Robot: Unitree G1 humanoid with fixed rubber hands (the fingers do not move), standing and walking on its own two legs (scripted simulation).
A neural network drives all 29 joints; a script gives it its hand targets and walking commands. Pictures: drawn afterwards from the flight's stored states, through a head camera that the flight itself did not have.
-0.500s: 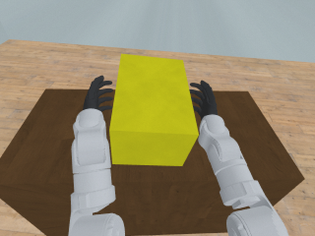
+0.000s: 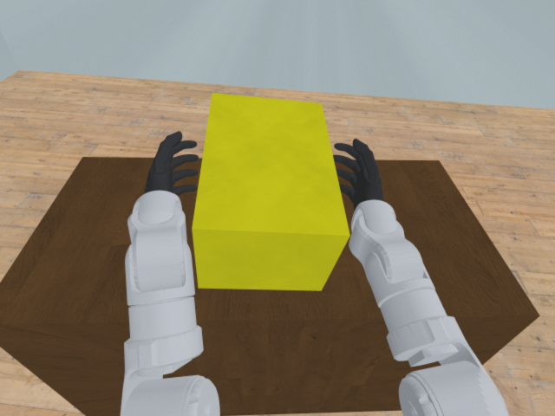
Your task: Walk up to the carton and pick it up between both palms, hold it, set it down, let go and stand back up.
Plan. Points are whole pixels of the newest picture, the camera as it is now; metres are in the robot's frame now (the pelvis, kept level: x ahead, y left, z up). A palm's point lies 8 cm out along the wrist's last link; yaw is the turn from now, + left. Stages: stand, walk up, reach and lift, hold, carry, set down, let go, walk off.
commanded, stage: hold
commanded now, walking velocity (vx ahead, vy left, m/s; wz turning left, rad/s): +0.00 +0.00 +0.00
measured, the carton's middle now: (264, 188) +0.42 +0.01 +0.14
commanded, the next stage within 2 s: none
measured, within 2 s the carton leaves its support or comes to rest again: neither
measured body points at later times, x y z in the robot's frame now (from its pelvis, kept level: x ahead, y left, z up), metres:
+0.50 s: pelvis +0.00 +0.00 +0.00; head -0.03 +0.03 +0.45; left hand +0.37 +0.15 +0.19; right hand +0.37 -0.13 +0.17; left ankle +0.03 +0.11 -0.75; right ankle +0.01 -0.11 -0.75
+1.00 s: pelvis +0.00 +0.00 +0.00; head -0.03 +0.03 +0.45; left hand +0.37 +0.15 +0.19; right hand +0.37 -0.13 +0.17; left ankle +0.03 +0.11 -0.75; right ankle +0.01 -0.11 -0.75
